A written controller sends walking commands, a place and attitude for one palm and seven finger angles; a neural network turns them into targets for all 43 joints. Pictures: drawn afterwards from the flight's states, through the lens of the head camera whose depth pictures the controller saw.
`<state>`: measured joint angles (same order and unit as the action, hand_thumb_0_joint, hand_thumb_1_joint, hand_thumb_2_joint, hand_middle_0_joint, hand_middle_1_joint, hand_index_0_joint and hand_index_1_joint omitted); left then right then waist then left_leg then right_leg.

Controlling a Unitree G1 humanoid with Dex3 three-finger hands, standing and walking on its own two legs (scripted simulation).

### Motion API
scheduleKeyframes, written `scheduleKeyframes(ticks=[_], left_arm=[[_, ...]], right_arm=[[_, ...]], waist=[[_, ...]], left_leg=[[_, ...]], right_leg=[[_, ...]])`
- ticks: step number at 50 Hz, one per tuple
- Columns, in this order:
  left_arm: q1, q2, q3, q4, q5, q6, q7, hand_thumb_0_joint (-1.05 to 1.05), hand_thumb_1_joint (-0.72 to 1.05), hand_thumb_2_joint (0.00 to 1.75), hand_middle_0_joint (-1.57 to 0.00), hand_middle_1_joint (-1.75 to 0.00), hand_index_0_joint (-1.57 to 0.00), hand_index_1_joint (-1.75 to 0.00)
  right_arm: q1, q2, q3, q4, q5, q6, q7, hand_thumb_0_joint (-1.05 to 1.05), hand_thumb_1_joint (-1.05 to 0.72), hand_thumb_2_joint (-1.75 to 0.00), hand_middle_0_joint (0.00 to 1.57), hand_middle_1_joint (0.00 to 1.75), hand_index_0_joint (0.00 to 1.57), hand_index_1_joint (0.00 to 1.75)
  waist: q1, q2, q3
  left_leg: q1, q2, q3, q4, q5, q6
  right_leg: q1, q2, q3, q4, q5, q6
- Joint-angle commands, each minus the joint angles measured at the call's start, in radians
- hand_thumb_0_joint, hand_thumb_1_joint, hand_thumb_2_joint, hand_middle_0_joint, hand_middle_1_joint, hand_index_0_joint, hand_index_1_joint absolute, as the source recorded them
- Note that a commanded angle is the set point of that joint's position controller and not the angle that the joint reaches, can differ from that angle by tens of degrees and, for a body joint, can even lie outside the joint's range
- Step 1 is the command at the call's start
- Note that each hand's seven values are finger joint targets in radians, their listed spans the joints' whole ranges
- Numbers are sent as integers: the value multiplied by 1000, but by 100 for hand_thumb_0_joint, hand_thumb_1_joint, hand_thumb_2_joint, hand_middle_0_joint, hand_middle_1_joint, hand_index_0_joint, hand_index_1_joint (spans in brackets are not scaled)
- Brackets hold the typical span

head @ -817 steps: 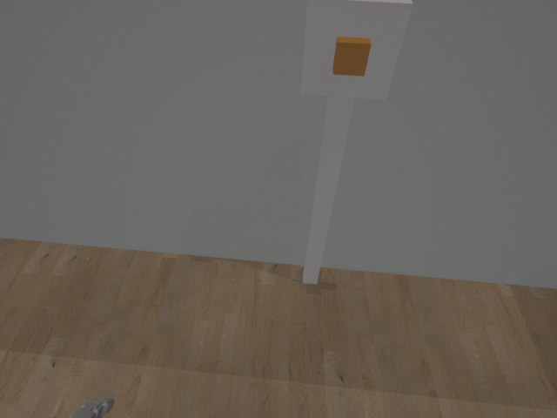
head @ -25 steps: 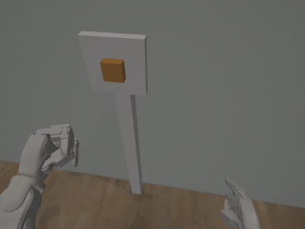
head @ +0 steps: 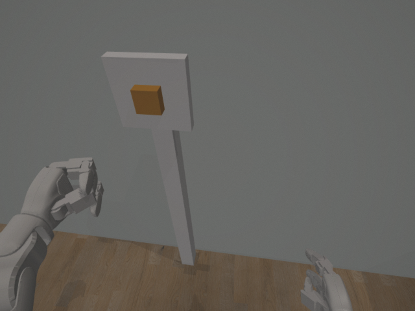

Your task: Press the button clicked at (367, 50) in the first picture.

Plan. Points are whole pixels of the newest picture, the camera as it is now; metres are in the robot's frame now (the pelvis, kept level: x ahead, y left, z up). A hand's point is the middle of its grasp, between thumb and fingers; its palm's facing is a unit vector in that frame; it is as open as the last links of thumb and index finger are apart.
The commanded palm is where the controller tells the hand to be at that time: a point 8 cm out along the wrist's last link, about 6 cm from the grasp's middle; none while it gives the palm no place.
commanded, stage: raise the hand and make a fist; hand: left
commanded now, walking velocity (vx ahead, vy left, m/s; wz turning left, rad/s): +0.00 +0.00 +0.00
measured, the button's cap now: (148, 99) +0.51 +0.19 +0.19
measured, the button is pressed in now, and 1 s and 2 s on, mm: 0 0 0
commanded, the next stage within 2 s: aim a knuckle at the button in 0.20 s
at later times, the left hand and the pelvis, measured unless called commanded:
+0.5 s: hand (98, 183) +0.25 +0.20 +0.18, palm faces +0.05 -1.00 -0.08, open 3.1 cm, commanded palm +0.23 +0.24 +0.18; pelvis +0.00 -0.02 +0.00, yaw +0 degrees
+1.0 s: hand (126, 160) +0.33 +0.19 +0.16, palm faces -0.03 -1.00 -0.04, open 3.1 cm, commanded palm +0.31 +0.23 +0.17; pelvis +0.01 +0.00 +0.00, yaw -1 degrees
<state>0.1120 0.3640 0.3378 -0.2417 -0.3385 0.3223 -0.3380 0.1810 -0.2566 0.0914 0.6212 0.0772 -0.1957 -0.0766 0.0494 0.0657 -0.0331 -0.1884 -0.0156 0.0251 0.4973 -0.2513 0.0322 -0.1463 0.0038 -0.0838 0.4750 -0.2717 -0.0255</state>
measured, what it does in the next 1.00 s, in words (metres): stands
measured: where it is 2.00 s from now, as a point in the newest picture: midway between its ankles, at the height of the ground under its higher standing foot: outside the picture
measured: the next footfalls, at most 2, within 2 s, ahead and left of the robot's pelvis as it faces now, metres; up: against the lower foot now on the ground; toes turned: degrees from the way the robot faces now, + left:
none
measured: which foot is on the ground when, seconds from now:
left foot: down 0.00-1.00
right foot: down 0.00-1.00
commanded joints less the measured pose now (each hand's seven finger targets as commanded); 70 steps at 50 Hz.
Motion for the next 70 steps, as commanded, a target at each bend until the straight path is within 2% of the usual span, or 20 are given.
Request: scheduleKeyframes(ticks=[1, 5, 9, 11, 14, 16, 23, 26, 27, 28, 32, 34, 36, 40, 43, 49, 53, 60, 67, 70], left_arm=[[-236, 230, 150, -357, -26, -150, 37, 0, 90, 90, -130, -150, -130, -150], [-221, 180, 108, -264, -20, -189, 58, 0, 90, 90, -130, -150, -130, -150], [-216, 155, 56, -166, -9, -143, 38, 0, 90, 90, -130, -150, -130, -150], [-224, 166, 52, -168, -4, -121, 27, 0, 90, 90, -130, -150, -130, -150], [-214, 199, 95, -218, -13, -126, 22, 0, 90, 90, -130, -150, -130, -150], [-226, 215, 122, -252, -19, -147, 24, 0, 90, 90, -130, -150, -130, -150], [-276, 211, 136, -43, -20, -173, 34, 0, 90, 90, -130, -150, -130, -150], [-394, 165, 38, -14, 2, -162, 17, 0, 90, 90, -130, -150, -130, -150], [-424, 153, 14, -28, 4, -166, 11, 0, 90, 90, -130, -150, -130, -150], [-444, 155, 11, -28, 4, -171, 10, 0, 90, 90, -130, -150, -130, -150], [-513, 208, 57, -45, 15, -215, 18, 0, 90, 90, -130, -150, -130, -150], [-534, 235, 94, 15, 14, -227, 35, 0, 90, 90, -130, -150, -130, -150], [-545, 226, 96, 72, 18, -227, 50, 0, 90, 90, -130, -150, -130, -150], [-538, 173, 42, 114, 39, -199, 63, 0, 90, 90, -130, -150, -130, -150], [-570, 124, -15, 120, 48, -188, 60, 0, 90, 90, -130, -150, -130, -150], [-663, 136, -15, 71, 61, -228, 83, 0, 90, 90, -130, -150, -130, -150], [-710, 129, -25, 126, 80, -236, 123, 0, 90, 90, -130, -150, -130, -150], [-838, 74, -96, 287, 101, -203, 142, 0, 90, 90, -130, -150, -130, -150], [-983, 109, -74, 335, 113, -276, 163, 0, 90, 90, -130, -150, -130, -150], [-971, 154, -28, 440, 116, -284, 171, 0, 90, 90, -130, -150, -130, -150]], right_arm=[[-185, -90, -43, -206, -5, -87, -10, 0, -90, -90, 20, 30, 20, 30], [-162, -95, -46, -167, -5, -105, -15, 0, -90, -90, 20, 30, 20, 30], [-158, -108, -53, -148, 5, -106, -22, 0, -90, -90, 20, 30, 20, 30], [-167, -109, -53, -158, 7, -103, -26, 0, -90, -90, 20, 30, 20, 30], [-176, -108, -54, -171, 4, -108, -25, 0, -90, -90, 20, 30, 20, 30], [-177, -103, -53, -177, 2, -112, -24, 0, -90, -90, 20, 30, 20, 30], [-155, -109, -55, -132, 2, -108, -29, 0, -90, -90, 20, 30, 20, 30], [-157, -110, -55, -139, 10, -102, -32, 0, -90, -90, 20, 30, 20, 30], [-158, -108, -57, -148, 12, -107, -34, 0, -90, -90, 20, 30, 20, 30], [-158, -109, -57, -150, 11, -109, -36, 0, -90, -90, 20, 30, 20, 30], [-146, -105, -57, -156, 3, -114, -40, 0, -90, -90, 20, 30, 20, 30], [-137, -106, -58, -142, -1, -108, -39, 0, -90, -90, 20, 30, 20, 30], [-137, -106, -57, -135, -1, -101, -38, 0, -90, -90, 20, 30, 20, 30], [-131, -105, -57, -145, 0, -85, -28, 0, -90, -90, 20, 30, 20, 30], [-125, -105, -60, -155, 2, -78, -23, 0, -90, -90, 20, 30, 20, 30], [-111, -106, -64, -153, -6, -68, -20, 0, -90, -90, 20, 30, 20, 30], [-100, -106, -63, -129, -9, -51, -19, 0, -90, -90, 20, 30, 20, 30], [-89, -109, -62, -118, -3, -7, -26, 0, -90, -90, 20, 30, 20, 30], [-62, -110, -67, -108, -13, 8, -22, 0, -90, -90, 20, 30, 20, 30], [-42, -118, -69, -97, -13, 24, -21, 0, -90, -90, 20, 30, 20, 30]], waist=[[23, 19, -186], [1, 13, -81], [-8, -24, 0], [-3, -23, -10], [6, -69, -86], [10, -60, -143], [-1, -65, -56], [-22, -31, -32], [-26, -13, -53], [-26, -47, -67], [-13, -26, -183], [-11, -73, -179], [-9, -59, -157], [-4, 6, -160], [-15, -33, -171], [-23, -44, -230], [-27, -12, -193], [-57, -51, -150], [-58, -25, -264], [-51, -86, -258]], left_leg=[[117, 15, -66, -64, 141, -2], [82, 21, -55, -58, 104, -2], [44, 20, -53, -55, 66, 3], [43, 16, -53, -53, 65, 5], [52, 16, -54, -27, 110, 7], [71, 13, -45, -20, 136, 7], [21, 19, -47, 0, 117, -1], [31, 13, -47, -16, 96, 4], [50, 12, -47, -14, 99, 7], [44, 16, -52, -6, 107, 7], [97, 7, -50, -20, 156, 12], [78, 10, -52, -22, 160, 11], [71, 10, -49, -32, 157, 8], [81, 12, -49, -44, 203, 2], [95, 17, -55, -40, 231, 3], [139, 24, -59, -46, 269, 0], [135, 28, -64, -57, 254, -11], [111, 26, -69, -70, 182, -6], [160, 27, -66, -54, 259, -10], [113, 24, -52, -54, 246, -3]], right_leg=[[-13, -2, 40, -76, 117, 11], [-50, -5, 50, -102, 97, 17], [-83, -16, 74, -130, 58, 28], [-76, -19, 78, -127, 53, 31], [-29, -32, 108, -116, 113, 43], [-4, -33, 101, -99, 153, 47], [-45, -47, 141, -106, 183, 65], [-86, -35, 111, -102, 122, 47], [-90, -33, 111, -97, 123, 45], [-78, -34, 119, -94, 136, 47], [-36, -22, 80, -59, 204, 33], [-24, -21, 83, -60, 213, 34], [-35, -19, 72, -58, 207, 28], [-36, -16, 52, -41, 255, 13], [-44, -10, 43, -35, 278, 10], [-39, -6, 39, -25, 290, 7], [-60, -4, 36, -33, 251, 1], [-95, -6, 41, -52, 193, 0], [-61, -7, 49, -37, 256, -6], [-35, -6, 55, -40, 274, -2]])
